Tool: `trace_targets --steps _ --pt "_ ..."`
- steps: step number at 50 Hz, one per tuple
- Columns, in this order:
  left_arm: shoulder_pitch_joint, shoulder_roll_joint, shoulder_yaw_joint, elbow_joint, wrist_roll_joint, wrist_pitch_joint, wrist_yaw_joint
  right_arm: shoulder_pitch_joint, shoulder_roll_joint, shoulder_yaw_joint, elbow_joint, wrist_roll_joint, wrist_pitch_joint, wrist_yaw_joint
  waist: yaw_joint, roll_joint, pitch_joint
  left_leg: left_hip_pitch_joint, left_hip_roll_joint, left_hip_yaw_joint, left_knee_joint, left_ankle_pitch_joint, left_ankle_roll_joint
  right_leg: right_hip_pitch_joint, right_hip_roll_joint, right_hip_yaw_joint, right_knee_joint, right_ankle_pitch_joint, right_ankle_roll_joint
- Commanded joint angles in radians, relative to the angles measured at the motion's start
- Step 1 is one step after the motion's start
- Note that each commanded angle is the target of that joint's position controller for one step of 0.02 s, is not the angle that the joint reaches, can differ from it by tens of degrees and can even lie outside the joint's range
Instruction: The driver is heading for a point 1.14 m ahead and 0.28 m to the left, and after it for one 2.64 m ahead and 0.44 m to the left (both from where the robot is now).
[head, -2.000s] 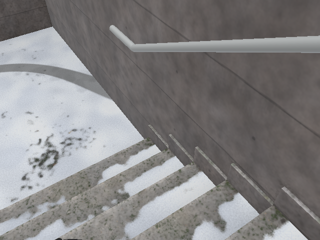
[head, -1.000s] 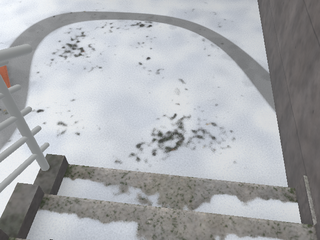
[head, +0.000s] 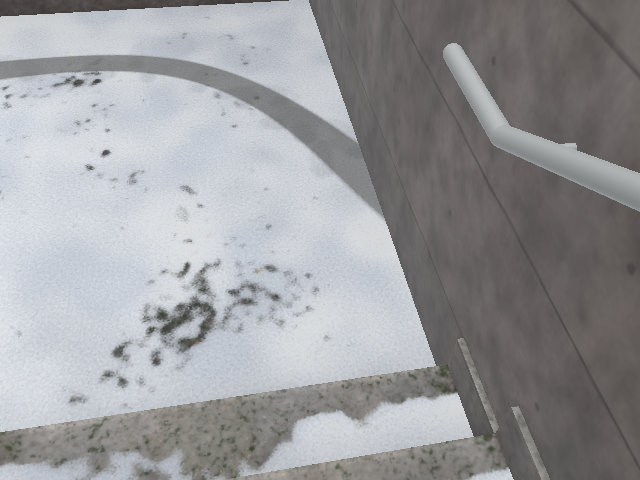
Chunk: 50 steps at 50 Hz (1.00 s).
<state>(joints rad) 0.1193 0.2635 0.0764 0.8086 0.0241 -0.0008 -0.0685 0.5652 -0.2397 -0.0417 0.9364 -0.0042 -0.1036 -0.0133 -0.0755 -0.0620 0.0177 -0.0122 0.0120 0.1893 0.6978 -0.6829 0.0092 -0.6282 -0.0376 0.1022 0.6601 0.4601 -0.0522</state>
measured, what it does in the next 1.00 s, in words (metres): goes down, turning left: right foot 0.16 m lower, then left foot 0.16 m lower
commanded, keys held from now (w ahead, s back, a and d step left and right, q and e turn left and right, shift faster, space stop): w+q+shift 0.66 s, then w+shift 0.06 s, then w+e+shift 0.28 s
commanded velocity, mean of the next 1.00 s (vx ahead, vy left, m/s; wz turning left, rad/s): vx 0.97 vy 0.00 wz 0.49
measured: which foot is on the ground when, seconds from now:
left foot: down 0.00-0.14, up 0.16-0.54, down 0.56-0.96, up 0.98-1.00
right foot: up 0.00-0.10, down 0.12-0.56, up 0.58-0.96, down 0.98-1.00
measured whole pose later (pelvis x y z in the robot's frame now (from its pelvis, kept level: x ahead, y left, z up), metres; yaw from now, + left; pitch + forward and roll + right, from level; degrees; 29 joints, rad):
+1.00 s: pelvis +0.72 +0.14 -0.42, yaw +30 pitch -3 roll +1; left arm 0.29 0.24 0.06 0.95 0.00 -0.06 -0.01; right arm 0.34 -0.21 -0.04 1.03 -0.05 -0.07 -0.03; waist 0.04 -0.02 -0.01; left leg -0.28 -0.13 0.12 1.75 -0.60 0.13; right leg -0.26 0.05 -0.10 0.54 -0.06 -0.17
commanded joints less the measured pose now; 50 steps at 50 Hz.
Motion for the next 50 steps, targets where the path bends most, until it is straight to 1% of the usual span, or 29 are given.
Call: trace_targets --steps 1,4,6,7,8,9,10,12,15,16,17,19,21,25,27,28,29,30,31,32,33,35,37,40,45,47,48,49,50 --pt "-0.224 0.025 -0.012 -0.094 -0.002 -0.038 0.011 0.014 -0.105 -0.020 -0.008 -0.015 0.013 -0.025 -0.052 0.155 0.194 -0.118 0.175 -0.236 -0.100 0.587 0.158 0.047 -0.050 -0.067 -0.174 -0.098 0.003" --pt "-0.086 0.052 -0.006 -0.022 -0.001 -0.046 0.056 0.047 -0.132 -0.028 0.025 -0.049 0.068 -0.045 -0.024 0.128 0.131 0.024 0.189 -0.316 0.165 0.867 0.218 0.191 -0.078 -0.068 -0.314 -0.277 -0.024" --pt "0.257 0.115 0.023 0.104 0.005 -0.047 0.070 0.059 -0.112 -0.021 0.045 -0.043 0.074 -0.040 0.122 0.025 -0.029 -0.160 0.129 -0.300 0.633 0.804 0.227 0.633 -0.024 -0.151 -0.325 -0.299 -0.031" --pt "0.381 0.157 0.040 0.129 0.027 -0.051 0.060 0.029 -0.121 -0.040 0.049 -0.022 0.059 -0.027 0.193 -0.092 -0.104 -0.452 0.030 -0.284 0.994 0.353 0.203 0.921 -0.099 -0.049 -0.244 -0.301 -0.064" --pt "0.418 0.153 0.019 0.096 0.045 -0.047 0.050 0.099 -0.034 -0.017 0.030 0.017 0.041 -0.022 0.141 -0.205 -0.283 -0.914 0.002 -0.279 1.363 -0.233 0.188 1.316 -0.267 0.059 0.244 0.029 -0.094" --pt "0.504 0.162 0.033 0.102 0.003 -0.029 0.033 -0.020 -0.071 -0.014 -0.037 0.058 0.022 -0.039 0.265 -0.209 -0.396 -1.118 0.012 -0.262 1.430 -0.102 0.172 1.404 -0.407 0.193 0.126 -0.025 -0.141" --pt "0.501 0.214 0.049 0.118 0.000 -0.026 0.043 -0.188 -0.074 -0.016 -0.099 0.042 0.027 -0.043 0.289 -0.219 -0.325 -1.193 0.020 -0.212 1.340 0.052 0.133 1.198 -0.467 0.316 -0.165 -0.634 -0.176" --pt "0.356 0.070 0.004 0.129 0.016 -0.052 0.051 -0.204 -0.103 -0.042 -0.040 -0.040 0.070 -0.025 0.151 -0.001 0.032 -1.005 0.108 -0.301 1.055 0.278 0.120 0.675 -0.373 0.194 -0.150 -0.510 -0.126" --pt "0.181 0.002 -0.029 0.114 -0.007 -0.102 0.054 -0.211 0.005 -0.034 -0.028 -0.022 0.118 0.012 -0.014 0.024 0.173 -0.747 0.135 -0.287 0.582 0.602 0.066 0.144 -0.282 -0.051 -0.232 -0.623 -0.020" --pt "0.169 0.052 -0.017 0.120 -0.022 -0.110 0.065 -0.242 0.024 -0.027 -0.054 -0.051 0.123 0.026 -0.011 -0.060 0.196 -0.707 0.103 -0.246 0.527 0.672 0.058 0.095 -0.284 -0.065 -0.250 -0.595 -0.050" --pt "0.207 0.085 -0.008 0.137 -0.007 -0.117 0.072 -0.221 0.023 -0.029 -0.028 -0.075 0.126 0.028 -0.011 -0.089 0.150 -0.716 0.086 -0.219 0.605 0.740 0.062 0.149 -0.287 -0.053 -0.192 -0.530 -0.072" --pt "0.219 -0.032 -0.025 0.160 -0.021 -0.137 0.079 -0.332 -0.007 -0.037 -0.059 -0.044 0.101 0.044 -0.005 -0.033 0.172 -0.773 0.099 -0.282 0.326 1.078 0.120 0.232 -0.229 -0.150 -0.141 -0.643 -0.016" --pt "0.142 -0.012 -0.035 0.163 -0.035 -0.160 0.099 -0.391 -0.006 -0.032 -0.052 -0.005 0.076 0.088 -0.019 0.006 0.147 -0.286 0.019 -0.120 0.094 1.451 0.132 -0.016 -0.142 -0.341 -0.169 -0.939 0.048" --pt "0.282 0.108 -0.003 0.231 -0.009 -0.117 0.110 -0.420 -0.061 -0.039 -0.053 -0.053 0.098 0.052 0.049 0.054 0.196 -0.321 -0.060 0.058 -0.007 1.027 0.141 0.346 -0.202 -0.391 0.174 -0.341 0.027" --pt "0.314 0.154 0.004 0.252 0.020 -0.073 0.138 -0.178 -0.113 -0.068 0.021 -0.059 0.096 0.028 -0.053 0.013 0.056 -0.117 -0.059 0.047 -0.118 0.792 0.201 0.454 -0.257 -0.358 0.640 0.096 -0.014" --pt "0.255 0.157 0.015 0.244 0.023 -0.058 0.144 0.022 -0.151 -0.090 0.087 -0.047 0.087 0.027 -0.184 0.115 -0.037 0.109 -0.021 -0.096 -0.237 0.817 0.283 0.346 -0.174 -0.339 1.124 -0.150 -0.009" --pt "0.136 0.083 0.000 0.220 0.041 -0.047 0.138 0.040 -0.199 -0.091 0.096 -0.004 0.089 0.026 -0.227 0.238 0.070 0.162 0.005 -0.173 -0.188 0.820 0.324 0.010 -0.008 -0.309 1.507 -1.048 -0.022" --pt "0.239 -0.018 -0.026 0.113 0.029 -0.068 0.129 -0.040 -0.261 -0.072 0.101 0.008 0.083 0.019 -0.002 0.344 0.017 0.320 0.070 -0.311 0.133 1.482 0.297 -0.290 -0.014 -0.182 1.454 -1.176 -0.006" --pt "0.239 -0.001 -0.039 0.052 0.042 -0.082 0.107 -0.037 -0.230 -0.063 0.091 0.037 0.081 0.017 0.008 0.170 -0.169 0.431 0.128 -0.544 0.074 1.307 0.396 -0.375 -0.044 -0.080 1.261 -1.180 0.012" --pt "0.152 0.035 -0.035 0.005 0.045 -0.105 0.092 -0.019 -0.261 -0.078 0.077 -0.004 0.090 -0.004 -0.042 0.197 -0.163 0.407 0.281 -0.883 -0.192 0.565 0.492 -0.554 -0.041 -0.018 1.107 -1.223 0.049" --pt "0.096 0.077 -0.019 0.041 0.063 -0.098 0.099 -0.113 -0.206 -0.066 0.044 -0.004 0.090 -0.001 0.001 0.013 -0.069 0.201 0.284 -0.970 -0.253 0.287 0.466 -0.519 -0.061 -0.011 1.094 -1.259 0.061" --pt "0.023 0.102 -0.014 0.033 0.048 -0.067 0.094 -0.212 -0.138 -0.030 0.003 -0.014 0.047 -0.003 0.092 -0.122 0.077 -0.332 0.210 -0.832 -0.278 0.314 0.412 -0.215 -0.088 0.012 0.570 -0.902 0.104" --pt "0.145 0.047 -0.025 0.115 0.051 -0.035 0.092 -0.259 -0.208 -0.055 -0.013 -0.053 0.024 -0.002 0.140 0.025 0.051 -0.526 0.143 -0.693 -0.227 0.649 0.359 0.064 -0.062 -0.071 0.533 -0.605 0.117" --pt "0.111 0.022 -0.025 0.128 0.017 -0.077 0.056 -0.280 -0.065 -0.020 0.011 0.027 -0.007 0.008 0.116 0.064 0.022 -0.596 -0.036 -0.400 -0.044 0.491 0.204 0.299 -0.051 -0.101 0.084 0.060 0.038" --pt "0.030 0.019 -0.020 0.091 -0.015 -0.061 0.043 -0.175 -0.093 -0.013 0.046 -0.029 0.014 0.006 0.009 0.108 0.131 -0.444 0.008 -0.293 0.150 0.724 0.153 0.352 0.098 -0.251 0.032 -0.215 -0.039" --pt "0.362 0.061 0.007 0.166 -0.009 -0.040 0.070 -0.214 -0.115 -0.018 0.077 -0.063 0.018 -0.017 0.162 0.124 0.041 -0.369 0.040 -0.217 0.567 1.313 0.147 0.585 0.147 -0.327 -0.032 -0.385 -0.084" --pt "0.686 0.080 0.034 0.261 -0.038 -0.023 0.079 -0.374 -0.157 -0.042 0.054 -0.050 0.018 -0.027 0.408 -0.012 -0.068 -0.498 -0.015 -0.129 1.035 1.215 0.105 0.872 0.068 -0.239 -0.196 -0.251 -0.149" --pt "0.783 0.057 0.022 0.313 -0.051 -0.021 0.056 -0.507 -0.057 -0.026 0.031 -0.057 0.025 -0.036 0.475 -0.133 0.037 -0.761 -0.164 -0.039 1.575 0.199 0.082 0.884 -0.043 -0.065 -0.315 -0.211 -0.246" --pt "0.679 0.042 -0.017 0.296 -0.026 -0.038 0.042 -0.480 0.090 0.022 -0.093 -0.043 0.009 -0.031 0.243 -0.196 0.070 -1.037 -0.139 -0.162 1.583 0.011 0.120 0.938 -0.108 0.102 0.002 0.295 -0.200"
